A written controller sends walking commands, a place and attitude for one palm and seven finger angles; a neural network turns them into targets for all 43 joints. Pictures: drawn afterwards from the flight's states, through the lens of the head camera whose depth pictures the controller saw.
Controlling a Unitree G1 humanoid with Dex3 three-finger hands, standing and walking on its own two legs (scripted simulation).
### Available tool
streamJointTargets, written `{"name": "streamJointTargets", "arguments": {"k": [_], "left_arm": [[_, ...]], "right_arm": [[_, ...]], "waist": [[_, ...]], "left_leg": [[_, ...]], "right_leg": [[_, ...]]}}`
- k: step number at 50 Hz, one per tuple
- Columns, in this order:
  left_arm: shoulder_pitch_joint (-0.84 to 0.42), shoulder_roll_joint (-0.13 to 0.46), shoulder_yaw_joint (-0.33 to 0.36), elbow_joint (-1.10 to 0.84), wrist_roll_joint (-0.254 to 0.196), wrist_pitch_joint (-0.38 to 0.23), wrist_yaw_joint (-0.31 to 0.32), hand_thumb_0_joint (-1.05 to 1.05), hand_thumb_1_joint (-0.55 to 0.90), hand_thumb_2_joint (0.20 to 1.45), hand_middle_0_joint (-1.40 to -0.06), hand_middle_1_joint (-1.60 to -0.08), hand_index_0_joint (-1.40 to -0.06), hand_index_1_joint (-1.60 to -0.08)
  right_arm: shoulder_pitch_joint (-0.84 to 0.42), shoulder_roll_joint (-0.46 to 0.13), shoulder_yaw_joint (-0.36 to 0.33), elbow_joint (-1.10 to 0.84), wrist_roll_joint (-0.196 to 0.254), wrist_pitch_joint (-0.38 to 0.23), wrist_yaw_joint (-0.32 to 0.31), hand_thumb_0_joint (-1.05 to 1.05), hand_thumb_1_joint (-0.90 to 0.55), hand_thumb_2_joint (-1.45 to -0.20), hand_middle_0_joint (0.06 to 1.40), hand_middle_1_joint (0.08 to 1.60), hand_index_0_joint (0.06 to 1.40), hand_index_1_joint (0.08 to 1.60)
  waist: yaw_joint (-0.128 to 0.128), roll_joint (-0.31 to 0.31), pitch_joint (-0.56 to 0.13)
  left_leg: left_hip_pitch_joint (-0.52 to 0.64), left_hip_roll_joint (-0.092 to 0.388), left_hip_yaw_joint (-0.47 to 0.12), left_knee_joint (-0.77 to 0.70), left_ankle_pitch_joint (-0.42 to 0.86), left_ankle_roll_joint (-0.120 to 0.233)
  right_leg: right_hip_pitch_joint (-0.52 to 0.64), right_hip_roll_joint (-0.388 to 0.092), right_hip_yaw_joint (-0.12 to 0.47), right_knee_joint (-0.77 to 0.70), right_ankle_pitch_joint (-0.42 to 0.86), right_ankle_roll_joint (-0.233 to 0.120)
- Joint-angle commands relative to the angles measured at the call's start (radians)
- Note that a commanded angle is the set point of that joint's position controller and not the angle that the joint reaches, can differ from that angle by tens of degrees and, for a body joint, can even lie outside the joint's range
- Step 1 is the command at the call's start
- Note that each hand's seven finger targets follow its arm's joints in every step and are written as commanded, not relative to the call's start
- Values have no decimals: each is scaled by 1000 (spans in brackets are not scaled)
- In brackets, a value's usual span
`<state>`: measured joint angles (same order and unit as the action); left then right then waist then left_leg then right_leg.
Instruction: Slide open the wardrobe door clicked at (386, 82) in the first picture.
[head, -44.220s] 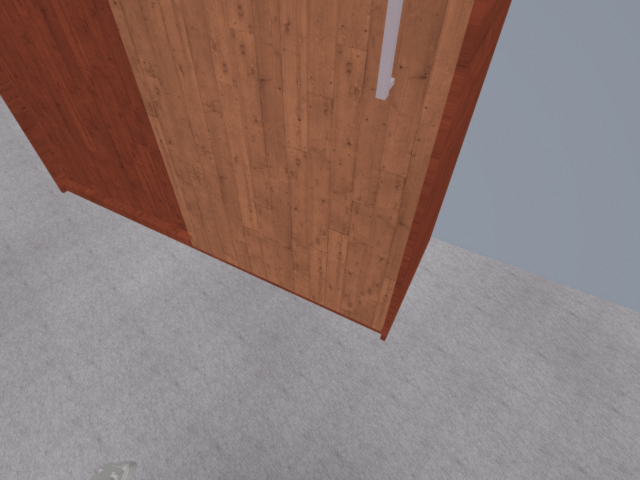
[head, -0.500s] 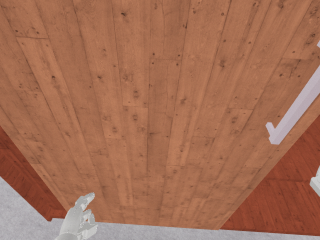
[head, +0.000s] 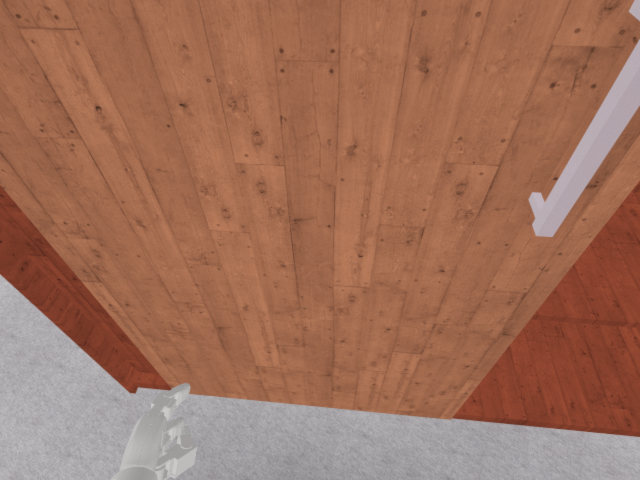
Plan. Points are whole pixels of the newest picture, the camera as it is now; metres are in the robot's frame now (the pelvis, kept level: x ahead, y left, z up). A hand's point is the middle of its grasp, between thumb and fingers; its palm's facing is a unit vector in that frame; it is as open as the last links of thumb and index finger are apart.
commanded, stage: step back with the hand held close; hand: right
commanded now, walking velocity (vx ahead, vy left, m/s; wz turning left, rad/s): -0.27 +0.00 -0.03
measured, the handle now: (586, 135) +0.39 -0.24 +0.26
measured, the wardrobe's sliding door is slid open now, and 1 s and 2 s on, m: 0.65 0.65 0.65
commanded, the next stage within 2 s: stop stepping back and stand still in 0.68 s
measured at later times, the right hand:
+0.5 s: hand out of the picture +0.15 -0.25 +0.17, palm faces +0.33 +0.82 -0.46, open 7.4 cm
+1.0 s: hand out of the picture +0.02 -0.28 +0.18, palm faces +0.41 +0.79 -0.46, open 7.4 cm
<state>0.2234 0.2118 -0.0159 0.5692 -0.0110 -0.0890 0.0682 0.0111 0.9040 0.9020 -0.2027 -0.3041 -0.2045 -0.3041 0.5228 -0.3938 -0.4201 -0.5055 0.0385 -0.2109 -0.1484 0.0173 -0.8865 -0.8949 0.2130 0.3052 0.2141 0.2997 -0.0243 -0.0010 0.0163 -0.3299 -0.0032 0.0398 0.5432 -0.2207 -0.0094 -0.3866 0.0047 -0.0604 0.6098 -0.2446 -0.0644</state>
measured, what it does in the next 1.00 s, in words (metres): walks backwards: left foot, then right foot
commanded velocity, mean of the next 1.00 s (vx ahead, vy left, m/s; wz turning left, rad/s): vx -0.21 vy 0.02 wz -0.02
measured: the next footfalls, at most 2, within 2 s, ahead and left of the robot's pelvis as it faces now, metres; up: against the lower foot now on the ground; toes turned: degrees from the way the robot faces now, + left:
left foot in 0.30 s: -0.03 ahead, +0.14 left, +0.00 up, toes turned +0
right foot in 0.72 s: -0.06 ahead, -0.12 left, +0.00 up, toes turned -2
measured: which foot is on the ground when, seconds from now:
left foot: down 0.00-0.14, up 0.16-0.28, down 0.30-0.74, up 0.76-0.98, down 1.00-1.00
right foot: down 0.00-0.52, up 0.54-0.70, down 0.72-1.00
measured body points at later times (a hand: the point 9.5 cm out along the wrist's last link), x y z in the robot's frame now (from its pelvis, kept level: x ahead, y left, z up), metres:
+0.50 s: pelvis -0.07 +0.00 +0.00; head -0.02 -0.03 +0.44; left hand +0.13 +0.21 -0.07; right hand +0.12 -0.29 +0.19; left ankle -0.07 +0.14 -0.73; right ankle +0.06 -0.07 -0.73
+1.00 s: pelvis -0.18 -0.02 +0.01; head -0.17 -0.06 +0.45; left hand -0.02 +0.20 -0.06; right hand -0.01 -0.32 +0.21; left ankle -0.20 +0.10 -0.73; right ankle -0.10 -0.12 -0.73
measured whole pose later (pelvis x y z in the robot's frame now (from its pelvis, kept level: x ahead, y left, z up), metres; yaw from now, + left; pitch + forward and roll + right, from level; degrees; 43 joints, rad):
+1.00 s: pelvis -0.18 -0.02 +0.01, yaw +0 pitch +0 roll +2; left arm 0.26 0.15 -0.02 0.59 0.00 -0.12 0.04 0.01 0.90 0.90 -0.20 -0.30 -0.21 -0.30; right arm 0.57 -0.46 -0.46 -0.59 0.04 -0.22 -0.14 0.02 -0.89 -0.90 0.21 0.31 0.21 0.30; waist 0.00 0.06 0.00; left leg -0.18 -0.02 0.06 0.47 -0.38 0.02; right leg -0.39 -0.04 -0.02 0.56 -0.23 -0.02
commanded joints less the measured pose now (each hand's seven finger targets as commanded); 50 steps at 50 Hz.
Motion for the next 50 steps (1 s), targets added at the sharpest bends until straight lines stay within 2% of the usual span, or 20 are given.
{"name": "streamJointTargets", "arguments": {"k": [1, 4, 7, 13, 18, 22, 24, 26, 27, 28, 30, 34, 36, 37, 38, 39, 41, 46, 48, 50], "left_arm": [[-74, 140, 60, -134, 10, -65, 15, 0, 900, 900, -200, -300, -200, -300], [-86, 149, 61, -135, 12, -74, 21, 0, 900, 900, -200, -300, -200, -300], [-94, 155, 62, -151, 9, -89, 23, 0, 900, 900, -200, -300, -200, -300], [-60, 148, 66, -118, 13, -114, 5, 0, 900, 900, -200, -300, -200, -300], [-78, 142, 68, -94, 22, -119, 6, 0, 900, 900, -200, -300, -200, -300], [-118, 138, 74, -135, 13, -85, -5, 0, 900, 900, -200, -300, -200, -300], [-126, 131, 77, -160, 9, -64, -2, 0, 900, 900, -200, -300, -200, -300], [-102, 104, 83, -155, -2, -42, -1, 0, 900, 900, -200, -300, -200, -300], [-92, 95, 82, -130, 3, -33, -7, 0, 900, 900, -200, -300, -200, -300], [-100, 83, 74, -115, 12, -26, -12, 0, 900, 900, -200, -300, -200, -300], [-125, 44, 47, -116, 20, -27, -3, 0, 900, 900, -200, -300, -200, -300], [-99, 84, 54, -86, 20, -27, 28, 0, 900, 900, -200, -300, -200, -300], [-87, 130, 79, -120, 11, -41, 32, 0, 900, 900, -200, -300, -200, -300], [-69, 138, 92, -130, -2, -59, 18, 0, 900, 900, -200, -300, -200, -300], [-81, 120, 89, -135, 17, -79, 11, 0, 900, 900, -200, -300, -200, -300], [-92, 122, 85, -120, 40, -99, 11, 0, 900, 900, -200, -300, -200, -300], [-40, 127, 101, -96, 15, -109, -16, 0, 900, 900, -200, -300, -200, -300], [-73, 123, 67, -116, 6, -90, -18, 0, 900, 900, -200, -300, -200, -300], [-79, 121, 66, -109, 12, -67, -10, 0, 900, 900, -200, -300, -200, -300], [-68, 106, 63, -90, 16, -52, -7, 0, 900, 900, -200, -300, -200, -300]], "right_arm": [[-102, -185, -104, -225, -6, -72, -35, 0, -900, -900, 200, 300, 200, 300], [-92, -211, -140, -233, -11, -82, -45, 0, -900, -900, 200, 300, 200, 300], [-99, -194, -159, -232, -30, -102, -39, 0, -900, -900, 200, 300, 200, 300], [-48, -162, -132, -222, -16, -121, -5, 0, -900, -900, 200, 300, 200, 300], [-88, -179, -117, -266, -2, -129, -1, 0, -900, -900, 200, 300, 200, 300], [-2, -205, -161, -285, 19, -101, 11, 0, -900, -900, 200, 300, 200, 300], [34, -251, -217, -295, 25, -96, 12, 0, -900, -900, 200, 300, 200, 300], [46, -243, -188, -270, 33, -98, 11, 0, -900, -900, 200, 300, 200, 300], [30, -236, -173, -266, 30, -90, -1, 0, -900, -900, 200, 300, 200, 300], [17, -217, -156, -248, 22, -80, -9, 0, -900, -900, 200, 300, 200, 300], [-30, -215, -153, -229, 8, -72, -25, 0, -900, -900, 200, 300, 200, 300], [-59, -209, -127, -183, -18, -58, -45, 0, -900, -900, 200, 300, 200, 300], [-86, -221, -123, -276, -12, -88, -38, 0, -900, -900, 200, 300, 200, 300], [-75, -232, -139, -320, -5, -105, -25, 0, -900, -900, 200, 300, 200, 300], [-36, -251, -169, -345, 10, -112, -21, 0, -900, -900, 200, 300, 200, 300], [-29, -260, -184, -379, 14, -111, -15, 0, -900, -900, 200, 300, 200, 300], [20, -183, -146, -369, 8, -100, -19, 0, -900, -900, 200, 300, 200, 300], [36, -186, -152, -260, 8, -41, -22, 0, -900, -900, 200, 300, 200, 300], [-24, -192, -136, -179, -7, -24, -12, 0, -900, -900, 200, 300, 200, 300], [-85, -225, -141, -136, 6, -31, -3, 0, -900, -900, 200, 300, 200, 300]], "waist": [[23, 16, -52], [17, -61, -63], [3, -241, -77], [4, -156, -69], [-8, -198, -272], [-14, -182, -245], [-12, -92, -190], [9, 144, -121], [8, 216, -116], [13, 189, -110], [26, 142, -89], [42, 83, -109], [16, -123, -170], [0, -177, -229], [11, -287, -241], [8, -328, -196], [21, -215, -191], [20, -243, -103], [21, -149, -54], [35, 90, -55]], "left_leg": [[-64, 166, -234, -188, -163, 84], [-5, 107, -171, -117, -145, 52], [272, -10, -58, 184, -62, -2], [165, -18, -56, 49, -62, 6], [96, -12, -58, -28, -1, 5], [171, -17, -47, 4, -99, 10], [210, 20, -71, -69, -53, 36], [-125, 251, -357, -303, -295, 159], [-203, 404, -477, -371, -207, 234], [-129, 405, -399, -309, 88, 244], [3, 351, -282, -188, 496, 202], [121, 253, -172, -21, 642, 95], [110, 82, -64, 149, 399, -3], [51, 31, -59, 236, 62, -3], [-29, -3, -48, 376, -228, -7], [-59, -20, -92, 507, -325, -12], [-103, -17, -66, 436, -265, -5], [231, -43, 57, -49, -196, 14], [310, -19, 35, -183, -201, 47], [76, 191, -203, -345, -214, 143]], "right_leg": [[13, -81, 176, -82, -234, 7], [-31, -123, 229, -189, -249, -8], [-299, -268, 377, -423, -491, -71], [-107, -258, 338, -304, -181, -64], [264, -248, 267, -199, 435, -21], [87, -263, 249, -250, 103, -30], [-71, -201, 205, -226, -210, 0], [35, -26, 71, 185, -234, 89], [40, 17, 68, 435, -188, 100], [-38, 8, 101, 530, -223, 92], [-78, -38, 116, 377, -260, 88], [52, -22, 38, -155, 2, 71], [134, -207, 179, -261, 498, 4], [222, -273, 179, -224, 687, -27], [203, -336, 315, -256, 698, -72], [133, -358, 356, -285, 596, -102], [227, -299, 255, -217, 519, -98], [-29, -192, 214, -365, -421, -4], [-117, -95, 123, -264, -432, 37], [16, -2, 35, 176, -217, 61]]}}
